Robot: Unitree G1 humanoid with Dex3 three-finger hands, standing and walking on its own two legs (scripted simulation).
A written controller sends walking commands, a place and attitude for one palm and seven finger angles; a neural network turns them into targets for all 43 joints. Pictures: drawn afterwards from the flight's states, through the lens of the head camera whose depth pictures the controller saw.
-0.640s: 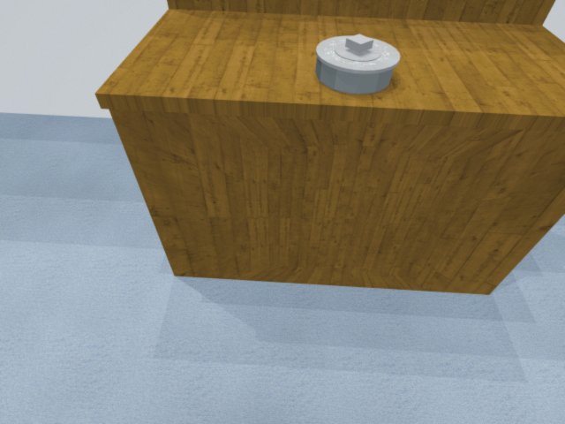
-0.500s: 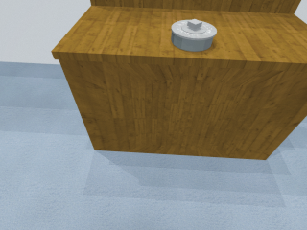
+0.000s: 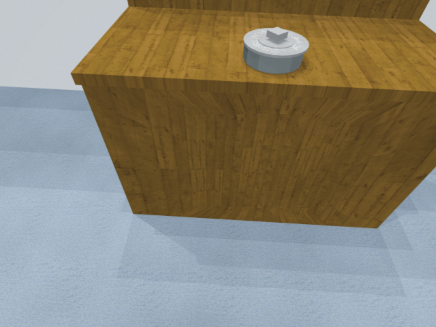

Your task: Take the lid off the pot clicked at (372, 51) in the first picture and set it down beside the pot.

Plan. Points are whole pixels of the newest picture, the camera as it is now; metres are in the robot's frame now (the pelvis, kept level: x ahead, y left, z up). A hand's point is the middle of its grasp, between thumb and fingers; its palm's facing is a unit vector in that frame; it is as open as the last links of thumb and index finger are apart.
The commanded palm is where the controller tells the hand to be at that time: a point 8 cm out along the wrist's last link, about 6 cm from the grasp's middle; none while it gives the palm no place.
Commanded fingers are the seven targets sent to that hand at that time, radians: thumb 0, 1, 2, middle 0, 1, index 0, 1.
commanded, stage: walk to a spot facing it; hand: left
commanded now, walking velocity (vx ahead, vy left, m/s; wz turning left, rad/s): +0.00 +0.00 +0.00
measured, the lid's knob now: (277, 34) +0.91 -0.13 +0.15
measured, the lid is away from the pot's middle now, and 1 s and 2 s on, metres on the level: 0.00 0.00 0.00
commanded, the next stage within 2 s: turn to face it in 2.00 s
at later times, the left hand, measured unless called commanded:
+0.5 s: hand out of the picture +0.04 +0.18 -0.18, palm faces -0.07 -0.96 -0.27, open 7.4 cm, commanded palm none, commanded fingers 0.00 0.90 0.90 -0.20 -0.30 -0.20 -0.30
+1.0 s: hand out of the picture +0.14 +0.19 -0.17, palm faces -0.35 -0.90 -0.26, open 7.4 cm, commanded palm none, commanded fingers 0.00 0.90 0.90 -0.20 -0.30 -0.20 -0.30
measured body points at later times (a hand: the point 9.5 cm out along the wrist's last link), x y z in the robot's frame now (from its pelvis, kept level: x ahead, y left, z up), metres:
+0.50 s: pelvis -0.01 -0.02 -0.02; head +0.01 -0.04 +0.43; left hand +0.05 +0.23 -0.16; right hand +0.01 -0.27 -0.18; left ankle +0.00 +0.12 -0.74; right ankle +0.01 -0.12 -0.74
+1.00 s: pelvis -0.02 +0.01 -0.01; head +0.01 +0.01 +0.44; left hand +0.16 +0.24 -0.15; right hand -0.03 -0.27 -0.13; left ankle +0.02 +0.14 -0.74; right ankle -0.05 -0.12 -0.69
